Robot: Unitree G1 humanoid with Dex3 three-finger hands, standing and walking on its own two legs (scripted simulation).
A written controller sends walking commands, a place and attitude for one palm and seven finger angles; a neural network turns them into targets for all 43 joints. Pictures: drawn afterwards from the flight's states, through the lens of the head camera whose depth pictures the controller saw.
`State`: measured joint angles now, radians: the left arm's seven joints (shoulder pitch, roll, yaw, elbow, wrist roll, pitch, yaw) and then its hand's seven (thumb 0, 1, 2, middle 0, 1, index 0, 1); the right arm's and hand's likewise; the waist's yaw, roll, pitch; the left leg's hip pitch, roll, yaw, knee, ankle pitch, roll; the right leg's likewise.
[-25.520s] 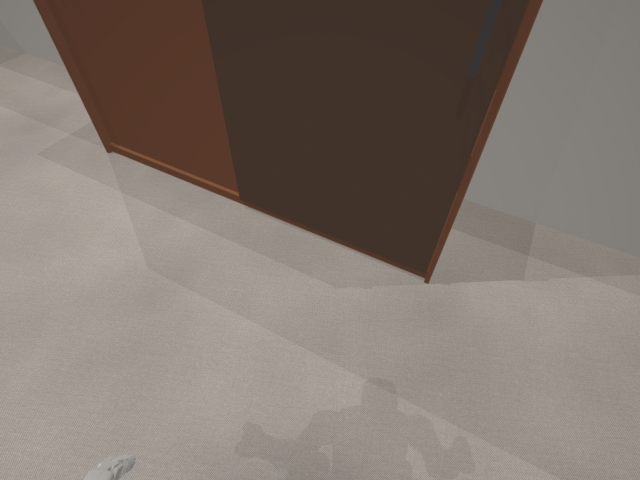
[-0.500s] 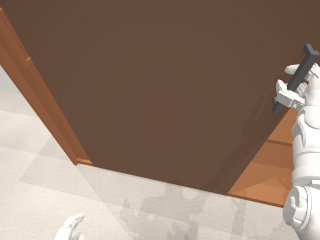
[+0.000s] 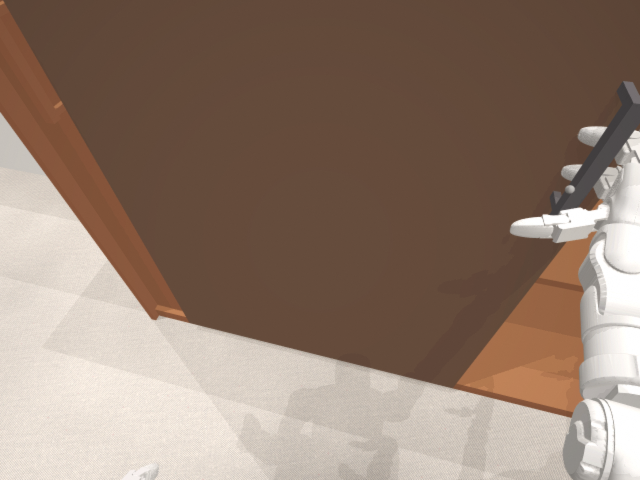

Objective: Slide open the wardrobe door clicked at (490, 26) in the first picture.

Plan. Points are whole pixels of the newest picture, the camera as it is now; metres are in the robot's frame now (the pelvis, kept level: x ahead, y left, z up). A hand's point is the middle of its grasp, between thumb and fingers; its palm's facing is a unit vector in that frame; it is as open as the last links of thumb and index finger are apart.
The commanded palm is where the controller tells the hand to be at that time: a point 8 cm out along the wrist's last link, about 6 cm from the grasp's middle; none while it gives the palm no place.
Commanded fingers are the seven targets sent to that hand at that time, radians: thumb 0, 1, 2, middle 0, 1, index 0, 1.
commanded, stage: slip the hand off the handle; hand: right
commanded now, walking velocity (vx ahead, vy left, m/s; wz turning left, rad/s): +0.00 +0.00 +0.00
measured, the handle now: (589, 160) +0.48 -0.28 +0.17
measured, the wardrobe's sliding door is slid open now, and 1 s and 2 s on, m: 0.70 0.70 0.70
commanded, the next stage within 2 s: draw the hand back to the body in 1.30 s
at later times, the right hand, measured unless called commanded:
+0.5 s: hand (628, 199) +0.43 -0.31 +0.16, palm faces +0.43 +0.89 -0.17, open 14.6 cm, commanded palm +0.39 -0.34 +0.16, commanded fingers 0.00 0.55 -0.20 0.25 1.15 0.25 1.15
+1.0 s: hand out of the picture +0.36 -0.32 +0.15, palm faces +0.44 +0.89 -0.16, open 14.6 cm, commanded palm +0.31 -0.35 +0.16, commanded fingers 0.00 0.55 -0.20 0.25 1.15 0.25 1.15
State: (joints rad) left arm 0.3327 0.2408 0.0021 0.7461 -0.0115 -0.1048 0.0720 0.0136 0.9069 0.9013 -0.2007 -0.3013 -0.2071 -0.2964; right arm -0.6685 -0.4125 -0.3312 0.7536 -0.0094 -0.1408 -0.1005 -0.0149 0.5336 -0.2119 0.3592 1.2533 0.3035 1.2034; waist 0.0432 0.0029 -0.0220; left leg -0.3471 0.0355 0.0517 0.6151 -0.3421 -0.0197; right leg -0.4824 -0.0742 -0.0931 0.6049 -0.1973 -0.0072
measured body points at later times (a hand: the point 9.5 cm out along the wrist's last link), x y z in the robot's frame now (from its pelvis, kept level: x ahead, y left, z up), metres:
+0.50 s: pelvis +0.02 +0.01 +0.00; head +0.05 +0.00 +0.45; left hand +0.11 +0.28 -0.11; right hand +0.40 -0.36 +0.17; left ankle -0.02 +0.13 -0.72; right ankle +0.07 -0.12 -0.72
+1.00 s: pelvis +0.03 +0.01 +0.00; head +0.04 +0.01 +0.45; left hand +0.16 +0.26 -0.10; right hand +0.33 -0.36 +0.16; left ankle -0.02 +0.13 -0.72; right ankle +0.07 -0.12 -0.72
